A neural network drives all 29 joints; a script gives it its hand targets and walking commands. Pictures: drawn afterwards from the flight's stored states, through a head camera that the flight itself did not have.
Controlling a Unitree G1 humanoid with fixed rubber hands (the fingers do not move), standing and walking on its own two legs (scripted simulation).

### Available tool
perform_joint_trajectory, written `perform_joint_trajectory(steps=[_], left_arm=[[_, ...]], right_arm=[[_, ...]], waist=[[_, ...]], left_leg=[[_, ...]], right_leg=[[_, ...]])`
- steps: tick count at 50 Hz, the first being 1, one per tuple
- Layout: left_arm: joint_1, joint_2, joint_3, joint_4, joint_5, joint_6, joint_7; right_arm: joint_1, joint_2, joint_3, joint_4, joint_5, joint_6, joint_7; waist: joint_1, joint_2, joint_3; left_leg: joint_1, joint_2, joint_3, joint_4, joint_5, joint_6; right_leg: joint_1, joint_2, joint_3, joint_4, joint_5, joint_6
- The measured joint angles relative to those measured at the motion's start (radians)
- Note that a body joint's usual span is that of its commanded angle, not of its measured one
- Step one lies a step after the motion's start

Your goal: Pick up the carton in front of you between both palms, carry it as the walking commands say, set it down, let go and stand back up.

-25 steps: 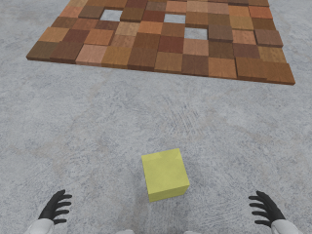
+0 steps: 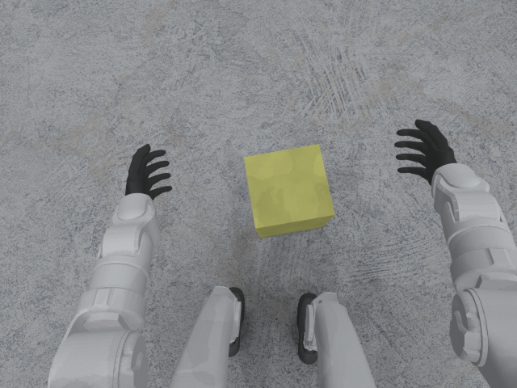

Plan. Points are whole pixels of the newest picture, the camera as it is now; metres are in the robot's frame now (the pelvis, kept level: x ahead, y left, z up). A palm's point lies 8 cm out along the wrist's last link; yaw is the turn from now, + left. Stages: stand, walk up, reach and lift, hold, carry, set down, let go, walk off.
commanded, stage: reach and lift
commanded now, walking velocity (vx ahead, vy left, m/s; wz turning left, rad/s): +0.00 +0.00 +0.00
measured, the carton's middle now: (286, 195) +0.50 -0.02 -0.56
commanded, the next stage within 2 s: none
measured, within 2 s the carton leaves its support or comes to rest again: leaves its support in 2.00 s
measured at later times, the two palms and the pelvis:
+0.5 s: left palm (190, 160) +0.47 +0.18 -0.17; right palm (389, 125) +0.56 -0.19 -0.17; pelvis +0.01 -0.01 -0.04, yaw +1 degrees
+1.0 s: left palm (213, 193) +0.47 +0.18 -0.41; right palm (356, 174) +0.53 -0.19 -0.41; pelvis -0.04 +0.01 -0.25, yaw +3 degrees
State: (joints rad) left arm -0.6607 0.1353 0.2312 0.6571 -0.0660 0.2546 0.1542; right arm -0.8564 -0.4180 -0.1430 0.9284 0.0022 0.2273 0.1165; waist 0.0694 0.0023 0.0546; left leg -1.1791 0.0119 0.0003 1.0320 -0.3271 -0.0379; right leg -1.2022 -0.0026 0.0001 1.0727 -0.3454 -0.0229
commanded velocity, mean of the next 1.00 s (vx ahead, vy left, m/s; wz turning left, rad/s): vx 0.00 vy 0.00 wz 0.00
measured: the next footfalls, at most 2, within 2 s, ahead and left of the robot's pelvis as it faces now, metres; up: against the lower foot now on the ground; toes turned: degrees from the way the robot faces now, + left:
none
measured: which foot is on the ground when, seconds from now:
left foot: down 0.00-1.00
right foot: down 0.00-1.00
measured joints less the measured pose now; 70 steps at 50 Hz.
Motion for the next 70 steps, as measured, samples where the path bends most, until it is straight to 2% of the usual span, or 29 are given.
perform_joint_trajectory(steps=[9, 14, 23, 29, 33, 37, 42, 46, 51, 58, 64, 70], left_arm=[[-0.332, -0.055, 0.125, 0.070, 0.045, 0.025, 0.032], [-0.428, -0.097, 0.199, 0.053, 0.095, 0.006, 0.030], [-0.374, -0.144, 0.271, 0.010, 0.165, -0.087, -0.013], [-0.345, -0.141, 0.287, 0.065, 0.177, -0.151, -0.028], [-0.363, -0.123, 0.255, 0.096, 0.141, -0.169, -0.017], [-0.407, -0.095, 0.184, 0.113, 0.069, -0.170, 0.013], [-0.470, -0.058, 0.100, 0.117, -0.029, -0.147, 0.056], [-0.535, -0.031, 0.057, 0.133, -0.089, -0.121, 0.080], [-0.640, -0.014, 0.045, 0.214, -0.107, -0.111, 0.086], [-0.755, 0.005, 0.052, 0.347, -0.095, -0.144, 0.068], [-0.826, 0.049, 0.011, 0.418, -0.155, -0.180, 0.057], [-0.811, 0.059, -0.024, 0.419, -0.189, -0.197, 0.064]], right_arm=[[-0.384, -0.044, -0.027, 0.172, -0.043, 0.012, 0.019], [-0.517, -0.047, -0.057, 0.205, -0.093, -0.006, 0.020], [-0.487, 0.021, -0.123, 0.151, -0.159, -0.061, -0.001], [-0.434, 0.072, -0.153, 0.157, -0.174, -0.104, -0.030], [-0.421, 0.060, -0.128, 0.155, -0.135, -0.121, -0.053], [-0.440, 0.002, -0.052, 0.149, -0.048, -0.131, -0.069], [-0.511, -0.083, 0.058, 0.159, 0.062, -0.123, -0.078], [-0.596, -0.129, 0.125, 0.195, 0.120, -0.105, -0.079], [-0.703, -0.151, 0.168, 0.288, 0.144, -0.098, -0.075], [-0.793, -0.157, 0.198, 0.381, 0.155, -0.125, -0.076], [-0.803, -0.169, 0.249, 0.369, 0.186, -0.151, -0.095], [-0.783, -0.148, 0.271, 0.330, 0.206, -0.156, -0.111]], waist=[[0.035, -0.005, 0.026], [0.043, -0.004, 0.036], [0.023, -0.011, -0.036], [0.001, -0.016, -0.118], [-0.008, -0.006, -0.130], [-0.006, 0.003, -0.086], [0.001, 0.016, 0.007], [0.005, 0.026, 0.092], [0.006, 0.034, 0.192], [0.003, 0.049, 0.309], [-0.002, 0.073, 0.380], [-0.011, 0.070, 0.372]], left_leg=[[-0.196, 0.012, 0.007, 0.040, 0.036, -0.012], [-0.272, 0.015, 0.014, 0.048, 0.037, -0.016], [-0.386, 0.014, 0.019, 0.056, 0.013, -0.018], [-0.556, -0.010, -0.004, 0.197, -0.042, -0.032], [-0.689, -0.022, -0.007, 0.346, -0.100, -0.031], [-0.807, -0.029, 0.002, 0.512, -0.145, -0.021], [-0.920, -0.035, 0.015, 0.707, -0.178, -0.013], [-0.976, -0.041, 0.019, 0.827, -0.184, -0.015], [-1.013, -0.051, 0.016, 0.925, -0.179, -0.024], [-1.041, -0.061, 0.008, 1.016, -0.184, -0.038], [-1.047, -0.075, 0.004, 1.081, -0.203, -0.049], [-1.049, -0.077, -0.003, 1.120, -0.232, -0.056]], right_leg=[[-0.208, 0.013, 0.007, 0.049, 0.040, -0.013], [-0.292, 0.017, 0.015, 0.064, 0.040, -0.016], [-0.412, 0.018, 0.022, 0.080, 0.014, -0.018], [-0.579, 0.016, 0.033, 0.215, -0.043, -0.011], [-0.712, 0.013, 0.039, 0.360, -0.091, -0.001], [-0.831, 0.013, 0.050, 0.522, -0.130, 0.010], [-0.945, 0.015, 0.065, 0.716, -0.158, 0.021], [-1.002, 0.014, 0.071, 0.838, -0.165, 0.023], [-1.039, 0.009, 0.069, 0.939, -0.164, 0.018], [-1.069, 0.005, 0.063, 1.035, -0.171, 0.008], [-1.074, -0.007, 0.059, 1.107, -0.199, -0.001], [-1.075, -0.009, 0.052, 1.146, -0.227, -0.006]])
